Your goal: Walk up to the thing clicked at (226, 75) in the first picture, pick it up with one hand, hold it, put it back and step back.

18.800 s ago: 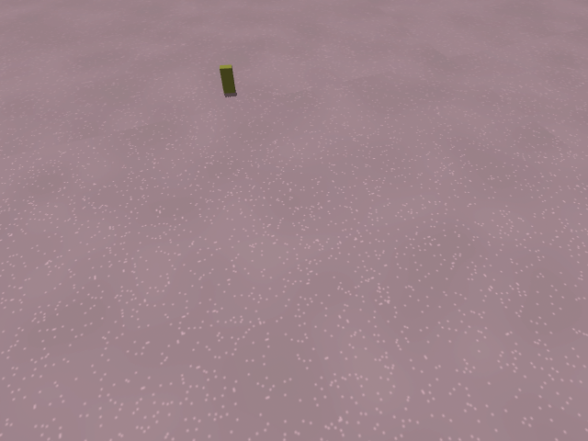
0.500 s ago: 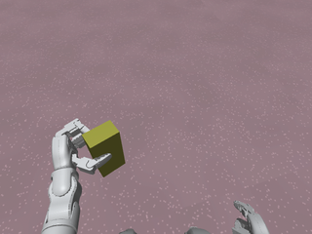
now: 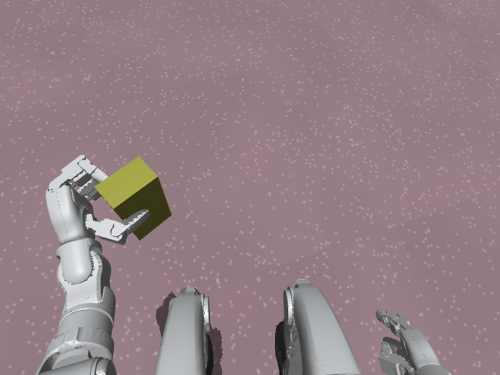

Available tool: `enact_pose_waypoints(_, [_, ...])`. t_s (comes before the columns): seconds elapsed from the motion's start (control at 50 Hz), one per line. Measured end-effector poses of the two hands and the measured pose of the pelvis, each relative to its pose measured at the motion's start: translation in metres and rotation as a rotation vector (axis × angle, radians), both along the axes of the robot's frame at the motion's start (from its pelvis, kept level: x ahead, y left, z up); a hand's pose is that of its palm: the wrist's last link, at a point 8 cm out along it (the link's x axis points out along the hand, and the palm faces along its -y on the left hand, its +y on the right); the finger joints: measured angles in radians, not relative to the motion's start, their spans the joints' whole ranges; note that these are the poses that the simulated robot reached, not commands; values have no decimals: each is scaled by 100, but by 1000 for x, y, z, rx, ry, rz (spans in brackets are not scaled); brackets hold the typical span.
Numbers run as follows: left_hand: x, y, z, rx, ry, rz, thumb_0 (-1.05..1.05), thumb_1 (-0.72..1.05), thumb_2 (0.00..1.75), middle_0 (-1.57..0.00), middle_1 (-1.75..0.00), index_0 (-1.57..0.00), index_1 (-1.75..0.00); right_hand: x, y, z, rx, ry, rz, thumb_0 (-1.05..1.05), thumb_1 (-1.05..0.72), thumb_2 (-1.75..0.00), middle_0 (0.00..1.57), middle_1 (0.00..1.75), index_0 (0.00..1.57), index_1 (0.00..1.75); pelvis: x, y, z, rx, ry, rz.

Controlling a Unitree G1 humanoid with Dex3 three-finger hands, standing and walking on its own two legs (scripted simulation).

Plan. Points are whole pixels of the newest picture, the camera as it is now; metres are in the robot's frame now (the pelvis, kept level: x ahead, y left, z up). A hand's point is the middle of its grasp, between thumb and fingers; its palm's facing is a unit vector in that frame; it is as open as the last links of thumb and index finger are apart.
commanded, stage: crouch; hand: left
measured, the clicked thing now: (139, 203) +0.39 +0.18 -0.04
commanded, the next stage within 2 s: lower in 1.24 s
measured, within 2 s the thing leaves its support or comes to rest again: neither
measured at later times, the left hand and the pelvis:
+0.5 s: hand (130, 224) +0.41 +0.25 -0.23, palm faces +0.33 -0.94 -0.03, open 8.7 cm; pelvis -0.04 +0.00 -0.18, yaw -2 degrees
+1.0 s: hand (137, 230) +0.43 +0.26 -0.33, palm faces +0.34 -0.94 -0.03, open 8.8 cm; pelvis -0.06 +0.01 -0.26, yaw -6 degrees
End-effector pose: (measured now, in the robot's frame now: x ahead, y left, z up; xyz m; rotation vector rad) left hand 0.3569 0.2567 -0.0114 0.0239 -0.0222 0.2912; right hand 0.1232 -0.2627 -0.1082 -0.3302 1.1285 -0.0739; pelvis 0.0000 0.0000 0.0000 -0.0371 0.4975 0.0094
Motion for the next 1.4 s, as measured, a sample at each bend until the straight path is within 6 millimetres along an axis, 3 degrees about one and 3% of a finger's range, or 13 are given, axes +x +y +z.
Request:
enact_pose_waypoints(0.16, [4, 13, -76, 13, 13, 35, 1, -61, 106, -108, -145, -107, -143, -13, 4, -79, 27, 71, 20, 1, -91, -90, 20, 29, 20, 30, -15, -2, -65, -2, 74, -5])
enact_pose_waypoints(0.3, [8, 23, -142, 7, 35, 54, 1, -61, 105, -108, -144, -108, -142, -30, 3, -135, 16, 122, 44, 0, -92, -90, 20, 29, 20, 30, -30, -5, -120, -8, 97, -8])
enact_pose_waypoints(0.42, [16, 30, -191, 1, 31, 52, 1, -61, 105, -108, -144, -108, -142, -49, -3, -173, -20, 166, 46, 0, -92, -90, 20, 29, 20, 30, -39, -3, -162, -21, 92, -14])
enact_pose_waypoints(0.56, [19, 34, -233, -6, 41, 46, 0, -61, 105, -108, -144, -108, -142, -70, -7, -203, -54, 211, 40, 0, -92, -91, 20, 29, 20, 30, -47, 1, -199, -33, 68, -20])
enact_pose_waypoints(0.78, [25, 42, -277, -10, 38, 57, 0, -61, 106, -107, -145, -107, -144, -93, -7, -229, -94, 257, 66, 0, -91, -90, 20, 29, 20, 30, -56, 4, -237, -66, 14, -37])
enact_pose_waypoints(1.02, [32, 47, -316, -2, 49, 60, 0, -61, 107, -106, -147, -106, -145, -110, -7, -242, -123, 333, 103, 0, -90, -90, 20, 29, 21, 30, -57, 8, -260, -99, -18, -50])
enact_pose_waypoints(1.4, [37, 53, -356, 2, 55, 65, 0, -61, 108, -105, -150, -105, -148, -100, -11, -247, -171, 372, 169, 0, -91, -90, 20, 30, 21, 30, -52, 10, -276, -136, -45, -68])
